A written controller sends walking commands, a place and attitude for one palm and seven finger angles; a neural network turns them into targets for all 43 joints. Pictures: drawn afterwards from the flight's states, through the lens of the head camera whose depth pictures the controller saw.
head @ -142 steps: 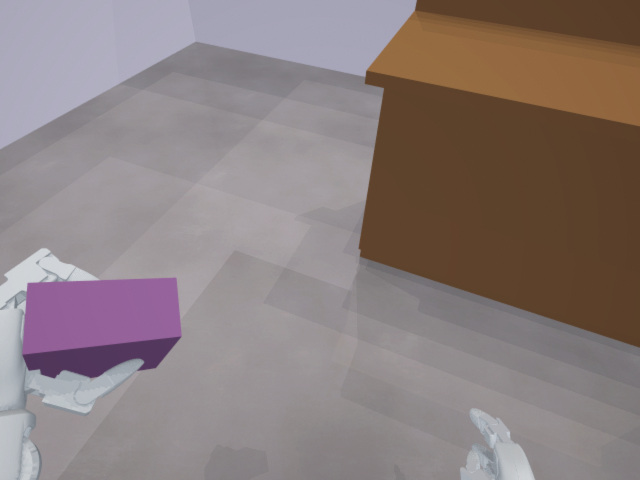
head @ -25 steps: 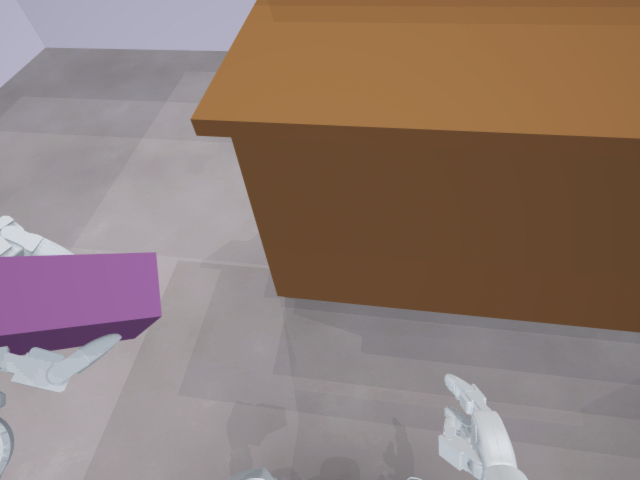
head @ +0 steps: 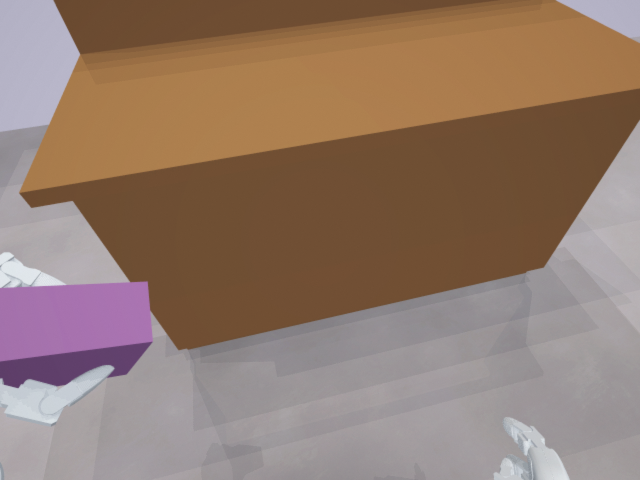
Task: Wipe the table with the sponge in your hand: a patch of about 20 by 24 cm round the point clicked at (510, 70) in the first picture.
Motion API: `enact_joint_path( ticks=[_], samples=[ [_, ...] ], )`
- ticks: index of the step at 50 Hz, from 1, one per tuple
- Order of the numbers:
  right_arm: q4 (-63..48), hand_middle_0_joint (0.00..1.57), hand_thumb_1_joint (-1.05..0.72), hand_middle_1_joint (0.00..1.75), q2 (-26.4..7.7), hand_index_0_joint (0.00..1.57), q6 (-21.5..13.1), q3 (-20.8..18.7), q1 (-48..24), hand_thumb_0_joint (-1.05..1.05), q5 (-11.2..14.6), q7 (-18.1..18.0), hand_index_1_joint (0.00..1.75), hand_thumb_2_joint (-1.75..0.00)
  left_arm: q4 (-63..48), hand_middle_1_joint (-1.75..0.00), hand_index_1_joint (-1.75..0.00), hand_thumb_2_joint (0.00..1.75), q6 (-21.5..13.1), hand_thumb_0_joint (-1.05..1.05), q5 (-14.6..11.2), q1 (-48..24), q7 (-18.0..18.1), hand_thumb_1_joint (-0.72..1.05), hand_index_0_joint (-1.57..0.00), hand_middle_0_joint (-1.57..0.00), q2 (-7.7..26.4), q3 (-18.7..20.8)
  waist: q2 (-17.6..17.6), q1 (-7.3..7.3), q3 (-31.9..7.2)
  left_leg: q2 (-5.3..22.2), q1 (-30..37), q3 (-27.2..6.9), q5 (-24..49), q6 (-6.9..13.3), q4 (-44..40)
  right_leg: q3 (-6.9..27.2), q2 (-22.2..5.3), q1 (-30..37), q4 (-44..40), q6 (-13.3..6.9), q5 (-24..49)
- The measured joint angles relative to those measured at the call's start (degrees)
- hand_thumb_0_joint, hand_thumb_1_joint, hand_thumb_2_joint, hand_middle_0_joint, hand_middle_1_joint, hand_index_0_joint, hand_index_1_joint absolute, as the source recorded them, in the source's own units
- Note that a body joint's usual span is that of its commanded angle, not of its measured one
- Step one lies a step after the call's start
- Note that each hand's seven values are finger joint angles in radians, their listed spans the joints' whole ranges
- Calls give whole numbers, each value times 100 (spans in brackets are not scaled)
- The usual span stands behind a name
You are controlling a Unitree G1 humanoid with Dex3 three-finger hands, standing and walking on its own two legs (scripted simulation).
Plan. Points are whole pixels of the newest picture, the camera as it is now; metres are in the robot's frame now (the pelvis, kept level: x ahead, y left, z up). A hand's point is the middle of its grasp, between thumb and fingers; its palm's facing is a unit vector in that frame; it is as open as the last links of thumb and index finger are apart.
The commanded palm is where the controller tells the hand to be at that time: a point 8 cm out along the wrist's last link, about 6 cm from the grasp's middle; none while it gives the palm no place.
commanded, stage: turn to face it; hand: left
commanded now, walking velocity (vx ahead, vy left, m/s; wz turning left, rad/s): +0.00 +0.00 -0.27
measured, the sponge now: (92, 337) +0.22 +0.22 +0.16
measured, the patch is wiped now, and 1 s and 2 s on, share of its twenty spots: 0.00 0.00 0.00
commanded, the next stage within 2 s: take the last steps up to it in 0.26 s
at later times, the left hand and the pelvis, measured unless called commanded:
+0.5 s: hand (102, 382) +0.18 +0.20 +0.15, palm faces +0.27 -0.87 -0.42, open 9.8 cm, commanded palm +0.12 +0.24 +0.17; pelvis -0.08 -0.01 -0.01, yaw -9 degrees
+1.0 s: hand (105, 335) +0.22 +0.21 +0.16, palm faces +0.30 -0.87 -0.38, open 9.9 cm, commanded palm +0.16 +0.26 +0.17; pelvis -0.03 +0.00 -0.01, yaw -7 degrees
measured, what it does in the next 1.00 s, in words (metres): steps on the spot: left foot, then right foot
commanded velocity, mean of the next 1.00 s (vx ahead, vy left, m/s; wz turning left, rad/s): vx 0.20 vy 0.07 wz -0.05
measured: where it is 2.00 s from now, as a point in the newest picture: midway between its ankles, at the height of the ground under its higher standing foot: outside the picture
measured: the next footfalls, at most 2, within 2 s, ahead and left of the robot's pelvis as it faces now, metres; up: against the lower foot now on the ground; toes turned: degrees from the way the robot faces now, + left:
left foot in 0.18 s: -0.01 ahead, +0.14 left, +0.00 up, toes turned -1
right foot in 0.50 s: -0.06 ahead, -0.14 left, +0.00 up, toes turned -12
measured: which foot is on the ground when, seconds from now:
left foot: up 0.00-0.16, down 0.18-0.50, up 0.52-0.78, down 0.80-1.00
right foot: down 0.00-0.18, up 0.20-0.48, down 0.50-0.82, up 0.84-1.00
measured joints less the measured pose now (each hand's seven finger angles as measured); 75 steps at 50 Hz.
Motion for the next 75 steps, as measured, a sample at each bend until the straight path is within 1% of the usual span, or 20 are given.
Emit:
enact_joint_path(
  ticks=[4, 9, 11, 14, 16, 21, 24, 26, 31, 35, 40, 43, 47, 54, 56, 59, 62, 64, 70, 75],
  samples=[
    [15, 20, -91, 29, 119, 19, -3, 90, 112, 1, -39, -31, 30, -90, 62, -133, -132, 99, 146, -1, 100, -193, -11, -47, -78, -78, -283, -429, -120, 140, -101, -108, 307, 24, -78, 136, -647, 104, 12, 22, -280, 56, 268],
    [-73, 20, -90, 29, 267, 20, -96, 178, 97, 1, -144, -17, 30, -90, -252, -133, -132, 99, 45, -1, 192, -446, -108, -47, -78, -78, -196, -558, -190, 192, -137, -151, 1019, 146, 86, 362, -2182, 99, 112, -261, -242, 209, 276],
    [-118, 20, -90, 29, 376, 20, -165, 209, 13, 1, -181, -17, 30, -90, -299, -133, -132, 99, -51, -1, 210, -592, -150, -47, -78, -78, -49, -424, -222, 182, 22, -115, 1045, 214, 968, 384, -2411, 22, 120, -623, 685, 455, -719],
    [-132, 20, -90, 29, 611, 20, -344, 253, 16, 1, -158, 5, 30, -90, -239, -133, -133, 99, -153, -1, 229, -591, -181, -47, -78, -78, 170, -102, -187, 191, 112, 10, 1073, 333, 1062, 339, -2363, -201, -13, -1165, 2953, 717, -1473],
    [-96, 21, -90, 30, 693, 20, -433, 292, 76, 1, -121, 61, 30, -90, -147, -133, -133, 99, -138, -1, 193, -459, -166, -47, -78, -78, 144, 26, -50, 204, 43, 158, 1053, 398, 986, 302, -2314, -336, -221, -1174, 3586, 800, -1683],
    [84, 21, -90, 30, 766, 20, -587, 406, 138, 1, -45, 76, 30, -90, 5, -133, -133, 99, 158, -1, 218, -347, -54, -47, -78, -78, -216, -161, 184, 262, 100, 508, 968, 565, 919, 170, -2128, -573, -755, -294, 2278, 920, -1906],
    [172, 21, -90, 30, 798, 20, -692, 465, 112, 1, -62, 48, 30, -90, -28, -133, -133, 99, 259, -1, 295, -562, -12, -47, -78, -78, -192, -336, 75, 241, 249, 627, 749, 596, 772, 44, -1719, -800, -880, 395, 1030, 884, -1655],
    [254, 21, -90, 30, 715, 20, -690, 456, 12, 1, -75, 29, 30, -90, -76, -133, -133, 99, 245, -1, 354, -730, 12, -47, -78, -78, -218, -440, 136, 137, 373, 732, 530, 480, 508, 68, -1290, -901, -780, 441, 883, 721, -1285],
    [496, 21, -90, 30, 382, 20, -497, 227, -42, 2, -81, -55, 30, -90, -566, -133, -133, 99, 70, -1, 314, -472, -7, -47, -78, -78, -75, -465, 25, -175, 371, 280, -182, 254, -152, 196, 565, -931, -847, 422, 893, 568, -1279],
    [411, 21, -90, 30, 151, 20, -365, 40, 123, 2, -62, -114, 30, -90, -787, -133, -133, 99, -201, -1, 251, 208, 24, -47, -78, -78, 214, -4, -49, -297, 222, 247, -124, 431, 162, 200, -117, -865, -888, 572, 575, 620, -1157],
    [411, 20, -90, 29, -41, 20, -422, -130, 419, 2, -81, -216, 30, -90, -510, -133, -133, 99, -197, -1, 246, 198, 121, -47, -78, -78, 153, 90, -69, -165, 114, 209, 555, 639, 778, 324, -1750, -940, -984, 676, 927, 770, -1517],
    [453, 20, -90, 29, 82, 19, -469, -135, 374, 2, -89, -279, 30, -90, -146, -133, -133, 99, -102, -1, 266, -51, 166, -47, -78, -78, -147, -10, -255, 8, 95, 55, 650, 822, 806, 493, -1594, -760, -1120, 412, 1867, 721, -2220],
    [472, 20, -91, 29, 411, 19, -736, 32, 219, 2, -126, -257, 30, -90, 162, -133, -133, 99, 72, -1, 377, -518, 126, -47, -78, -78, -338, -284, -137, -6, 154, 50, 755, 670, 776, 562, -1701, -898, -1010, -212, 3395, 719, -2524],
    [329, 21, -90, 30, 864, 20, -965, 404, -36, 1, -146, -109, 30, -90, -558, -133, -133, 99, -101, -1, 301, -278, 42, -47, -78, -78, -17, -277, 92, 74, 287, 102, 955, 629, 749, 440, -1926, -1252, -1011, -151, 1940, 779, -2080],
    [304, 21, -90, 30, 892, 20, -898, 451, -62, 1, -144, -105, 30, -90, -518, -133, -133, 99, -147, -1, 278, -201, 29, -47, -77, -78, 136, -141, 180, 105, 246, 112, 894, 626, 553, 379, -1682, -1349, -969, 137, 1184, 735, -1735],
    [443, 21, -90, 30, 743, 20, -691, 402, -166, 1, -124, -92, 30, -90, -140, -133, -133, 99, -143, -1, 281, -349, -29, -47, -77, -78, 81, -139, 440, 140, 219, 153, 449, 415, -43, 380, -345, -1467, -894, 195, 1236, 449, -1278],
    [614, 21, -90, 30, 546, 20, -517, 312, -213, 1, -95, -39, 30, -90, 341, -133, -133, 99, -84, -1, 245, -456, -78, -47, -77, -78, -239, -227, 339, 222, 194, 17, -177, 294, 54, 264, 1246, -1369, -995, 378, 1087, 435, -1443],
    [598, 21, -90, 30, 410, 20, -444, 276, -198, 1, -95, -52, 30, -90, 525, -133, -133, 99, -43, -1, 267, -405, -77, -47, -77, -78, -407, -278, 237, 182, 212, 102, -485, 295, 283, 202, 1562, -1338, -1054, 548, 815, 501, -1370],
    [366, 21, -90, 30, 113, 20, -502, 50, -153, 2, -137, -147, 30, -90, -162, -133, -133, 99, -18, -1, 371, -317, -6, -47, -77, -78, -353, -506, -178, 95, 608, 416, -422, 513, 638, 261, -347, -1344, -1256, 925, 489, 634, -1422],
    [76, 20, -90, 29, 35, 20, -605, -137, -117, 2, -125, -219, 30, -90, -1157, -134, -133, 99, -222, -1, 303, -98, 135, -47, -77, -77, 85, -142, -326, 44, 657, 281, 372, 856, 1381, 308, -1928, -1162, -1388, 841, 1337, 836, -2037]
  ],
)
